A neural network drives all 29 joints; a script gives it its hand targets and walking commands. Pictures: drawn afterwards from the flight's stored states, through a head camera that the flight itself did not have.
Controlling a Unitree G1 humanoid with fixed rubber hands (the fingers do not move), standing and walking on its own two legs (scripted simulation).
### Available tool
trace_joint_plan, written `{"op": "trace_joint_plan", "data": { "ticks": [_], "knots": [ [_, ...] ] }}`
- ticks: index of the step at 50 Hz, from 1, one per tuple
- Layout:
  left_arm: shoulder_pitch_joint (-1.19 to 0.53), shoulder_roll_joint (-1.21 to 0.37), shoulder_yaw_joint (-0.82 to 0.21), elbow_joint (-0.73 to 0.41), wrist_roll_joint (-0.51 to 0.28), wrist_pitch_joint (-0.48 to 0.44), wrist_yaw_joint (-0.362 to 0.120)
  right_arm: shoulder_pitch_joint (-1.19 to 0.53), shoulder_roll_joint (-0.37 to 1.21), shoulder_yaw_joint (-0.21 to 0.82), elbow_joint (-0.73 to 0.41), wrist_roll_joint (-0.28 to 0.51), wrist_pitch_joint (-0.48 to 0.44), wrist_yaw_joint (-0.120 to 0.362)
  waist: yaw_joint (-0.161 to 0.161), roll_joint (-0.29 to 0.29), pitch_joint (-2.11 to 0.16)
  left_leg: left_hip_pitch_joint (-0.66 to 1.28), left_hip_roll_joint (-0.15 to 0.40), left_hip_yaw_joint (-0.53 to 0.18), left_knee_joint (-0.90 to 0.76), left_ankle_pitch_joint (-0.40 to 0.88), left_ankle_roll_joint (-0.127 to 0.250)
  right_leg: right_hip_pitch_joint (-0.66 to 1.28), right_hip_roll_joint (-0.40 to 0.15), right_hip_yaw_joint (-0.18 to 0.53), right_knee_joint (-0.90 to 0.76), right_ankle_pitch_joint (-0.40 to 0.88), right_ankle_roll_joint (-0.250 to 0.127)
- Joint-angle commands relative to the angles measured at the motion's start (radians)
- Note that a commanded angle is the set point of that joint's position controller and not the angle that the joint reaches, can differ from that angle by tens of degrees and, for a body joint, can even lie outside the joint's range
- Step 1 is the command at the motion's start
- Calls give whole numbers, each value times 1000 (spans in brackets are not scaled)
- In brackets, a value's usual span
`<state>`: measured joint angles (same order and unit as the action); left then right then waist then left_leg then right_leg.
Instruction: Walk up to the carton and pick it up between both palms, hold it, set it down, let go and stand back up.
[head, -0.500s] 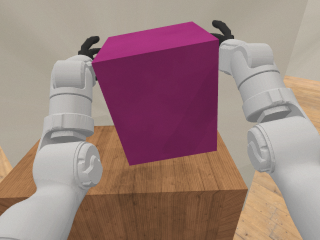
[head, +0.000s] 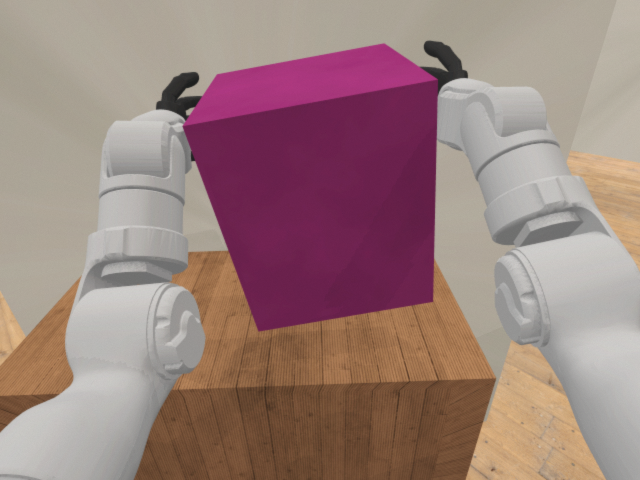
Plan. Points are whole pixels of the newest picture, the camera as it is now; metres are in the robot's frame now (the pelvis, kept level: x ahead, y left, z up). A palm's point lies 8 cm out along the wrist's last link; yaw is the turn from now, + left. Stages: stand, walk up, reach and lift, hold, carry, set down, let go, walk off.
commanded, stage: hold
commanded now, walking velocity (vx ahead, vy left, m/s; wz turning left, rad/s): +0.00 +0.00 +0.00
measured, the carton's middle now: (322, 185) +0.36 -0.02 +0.30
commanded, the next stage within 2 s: set down in 0.36 s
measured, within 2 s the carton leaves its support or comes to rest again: neither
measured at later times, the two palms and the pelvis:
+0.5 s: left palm (180, 128) +0.36 +0.13 +0.37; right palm (457, 96) +0.34 -0.17 +0.40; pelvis +0.00 +0.00 +0.00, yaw +0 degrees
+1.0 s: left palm (162, 124) +0.38 +0.16 +0.37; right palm (431, 98) +0.36 -0.14 +0.39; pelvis +0.00 +0.00 +0.00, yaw +0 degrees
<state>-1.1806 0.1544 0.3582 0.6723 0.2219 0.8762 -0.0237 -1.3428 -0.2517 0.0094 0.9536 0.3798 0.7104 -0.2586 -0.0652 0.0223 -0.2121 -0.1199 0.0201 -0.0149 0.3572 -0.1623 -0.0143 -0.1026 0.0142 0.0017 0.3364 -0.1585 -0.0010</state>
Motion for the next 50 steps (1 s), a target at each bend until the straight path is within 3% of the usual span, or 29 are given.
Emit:
{"op": "trace_joint_plan", "data": {
  "ticks": [1, 4, 6, 7, 9, 11, 12, 13, 16, 17, 18, 19, 20, 21, 22, 26, 29, 30, 32, 33, 34, 37, 39, 40, 41, 42, 45, 47, 50],
  "knots": [
    [-746, -539, -169, -85, -152, -72, -153, -660, 640, 78, -155, 197, -10, 141, 21, -12, -204, -124, -25, -18, -58, 17, -18, 113, 75, 52, -76, 69, -4],
    [-745, -548, -182, -82, -159, -71, -158, -675, 632, 66, -178, 185, -16, 147, 12, 1, -209, -150, -16, -22, -62, -23, -13, 115, 77, 48, -68, 55, -7],
    [-708, -548, -176, -85, -155, -73, -152, -679, 656, 92, -200, 195, -21, 138, 19, -27, -251, -120, -21, -25, -43, 42, -13, 132, 72, 54, -66, 111, -4],
    [-736, -539, -181, -97, -159, -73, -155, -658, 644, 74, -180, 185, -13, 138, 2, -15, -243, -112, -20, -21, -52, 20, -16, 125, 72, 57, -76, 92, -3],
    [-741, -543, -183, -95, -160, -72, -151, -698, 653, 97, -205, 198, -24, 145, 26, 0, -251, -131, -22, -24, -49, 21, -17, 124, 75, 50, -64, 81, -2],
    [-758, -563, -182, -96, -168, -77, -149, -689, 644, 72, -189, 189, -23, 143, 13, -8, -257, -120, -20, -24, -56, 4, -15, 105, 80, 49, -69, 58, -9],
    [-735, -536, -171, -97, -160, -75, -147, -670, 651, 86, -194, 190, -19, 144, 30, -26, -256, -119, -22, -19, -48, 40, -18, 126, 79, 48, -70, 94, -5],
    [-727, -539, -184, -126, -161, -75, -149, -630, 634, 80, -171, 193, -15, 140, 17, -2, -245, -122, -21, -23, -50, 41, -17, 133, 76, 50, -65, 111, -5],
    [-737, -537, -173, -93, -155, -71, -153, -659, 632, 79, -168, 194, -14, 135, 7, -21, -225, -98, -27, -24, -46, 38, -19, 103, 70, 48, -83, 83, -2],
    [-732, -529, -168, -91, -150, -69, -154, -658, 656, 89, -181, 200, -14, 141, 31, -6, -248, -109, -24, -18, -54, 35, -19, 118, 78, 48, -72, 83, -3],
    [-739, -539, -176, -113, -154, -72, -151, -657, 646, 86, -171, 198, -16, 145, 16, 2, -234, -124, -20, -26, -55, 21, -18, 127, 78, 51, -68, 93, -2],
    [-834, -552, -318, -171, -227, -65, -146, -704, 661, 47, -185, 220, -22, 140, -77, -24, -255, -73, -58, -32, -80, 6, -6, 175, 75, 43, -90, 109, 5],
    [-796, -550, -298, -133, -241, -69, -146, -765, 648, 45, -254, 214, -28, 131, -59, -60, -265, -56, -62, -30, -83, 17, -5, 161, 73, 33, -99, 112, 12],
    [-841, -562, -319, -154, -266, -85, -140, -797, 672, 34, -247, 200, -41, 130, -73, -41, -316, -38, -58, -32, -75, 45, -10, 147, 73, 26, -96, 141, 12],
    [-833, -555, -331, -149, -278, -87, -136, -803, 677, 66, -279, 215, -36, 132, -57, -60, -329, -43, -62, -38, -66, 78, -4, 175, 75, 28, -95, 164, 17],
    [-904, -507, -258, -120, -229, -126, -119, -807, 665, 30, -203, 184, -61, 126, -59, -30, -302, -18, -64, -32, -76, 25, -7, 123, 67, 21, -102, 138, 31],
    [-853, -425, -150, -2, -154, -159, -148, -791, 639, -8, -123, 122, -111, 131, -37, -58, -166, -41, -68, -11, -101, -77, 8, 74, 51, 15, -130, 42, 28],
    [-845, -385, -127, 14, -126, -179, -157, -780, 642, 2, -97, 94, -137, 144, -5, -72, -167, -44, -69, 0, -102, -69, 13, 55, 53, 6, -127, 22, 30],
    [-759, -359, -77, 118, -76, -190, -179, -704, 611, -30, 3, 52, -148, 150, -8, -113, -85, -51, -70, 15, -113, -126, 37, 43, 40, 8, -143, -43, 25],
    [-745, -345, -59, 127, -55, -199, -190, -703, 601, -41, -14, 27, -165, 152, -1, -115, -94, -33, -68, 18, -120, -114, 36, 64, 42, 1, -138, -36, 31],
    [-732, -316, -45, 159, -30, -205, -200, -664, 580, -62, 64, -8, -169, 154, -19, -121, -47, -34, -68, 22, -132, -133, 41, 50, 37, -1, -146, -56, 34],
    [-707, -313, -29, 138, -8, -216, -221, -673, 571, -86, -1, -56, -204, 156, -18, -146, -72, -23, -70, 37, -139, -131, 53, 85, 35, -4, -138, -44, 45],
    [-717, -319, -35, 114, -9, -223, -227, -627, 583, -80, 17, -78, -214, 155, -39, -130, -51, -34, -71, 37, -143, -130, 59, 103, 31, -11, -121, -29, 51],
    [-708, -332, -47, 103, -21, -229, -222, -654, 584, -92, -34, -79, -234, 155, -32, -99, -91, -7, -70, 39, -139, -87, 52, 119, 28, -7, -116, 4, 51],
    [-693, -326, -48, 117, -13, -229, -224, -625, 584, -85, 21, -82, -235, 159, -40, -108, -42, -27, -71, 41, -144, -101, 56, 109, 26, -9, -123, 1, 44],
    [-669, -336, -40, 133, -9, -226, -231, -648, 584, -78, -47, -78, -245, 156, -34, -124, -47, -2, -75, 40, -140, -99, 58, 123, 20, -1, -128, 9, 50],
    [-648, -371, -84, 87, -15, -232, -224, -614, 578, -86, -68, -95, -275, 153, -50, -41, -70, 17, -70, 46, -131, -53, 38, 130, 24, -9, -119, 49, 41],
    [-680, -400, -130, 36, -41, -242, -216, -631, 566, -94, -111, -104, -299, 153, -79, -38, -119, 42, -63, 35, -125, -26, 28, 155, 28, -17, -114, 77, 48],
    [-673, -452, -180, 5, -77, -251, -196, -655, 549, -91, -155, -81, -325, 150, -77, 2, -144, 70, -66, 30, -106, 36, 11, 163, 40, -21, -114, 116, 35]
  ]
}}
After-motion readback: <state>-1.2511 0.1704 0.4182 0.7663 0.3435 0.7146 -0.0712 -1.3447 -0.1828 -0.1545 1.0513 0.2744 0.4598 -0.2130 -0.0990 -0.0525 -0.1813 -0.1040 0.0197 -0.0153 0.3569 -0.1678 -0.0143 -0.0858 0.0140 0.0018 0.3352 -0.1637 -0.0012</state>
